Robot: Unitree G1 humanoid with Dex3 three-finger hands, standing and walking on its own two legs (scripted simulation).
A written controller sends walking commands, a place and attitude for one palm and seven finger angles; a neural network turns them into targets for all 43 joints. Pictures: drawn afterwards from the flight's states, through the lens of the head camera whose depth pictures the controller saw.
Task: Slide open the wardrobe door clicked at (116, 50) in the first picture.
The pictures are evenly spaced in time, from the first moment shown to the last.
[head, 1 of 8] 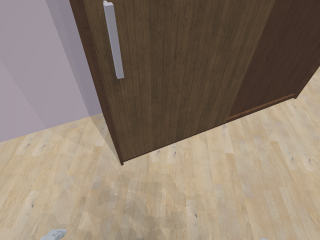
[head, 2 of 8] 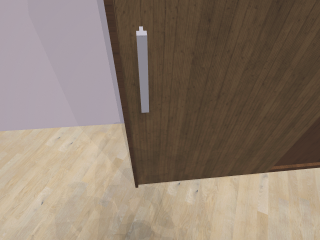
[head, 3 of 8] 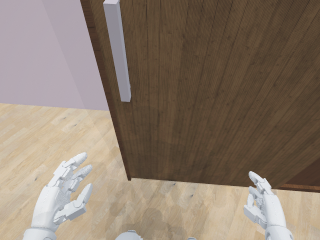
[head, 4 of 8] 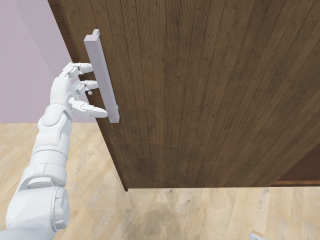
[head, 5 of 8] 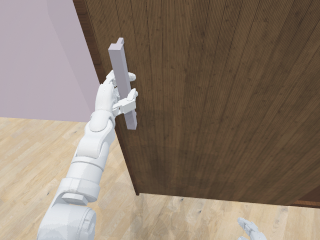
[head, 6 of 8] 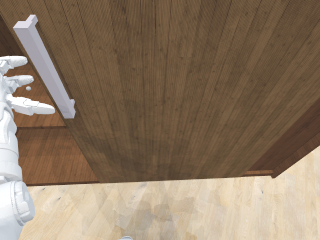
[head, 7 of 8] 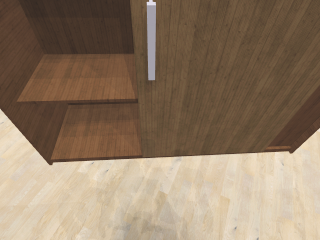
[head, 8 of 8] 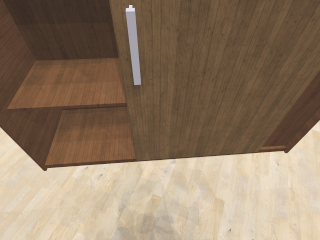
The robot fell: no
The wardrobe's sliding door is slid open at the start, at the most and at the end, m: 0.00 0.63 0.62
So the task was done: yes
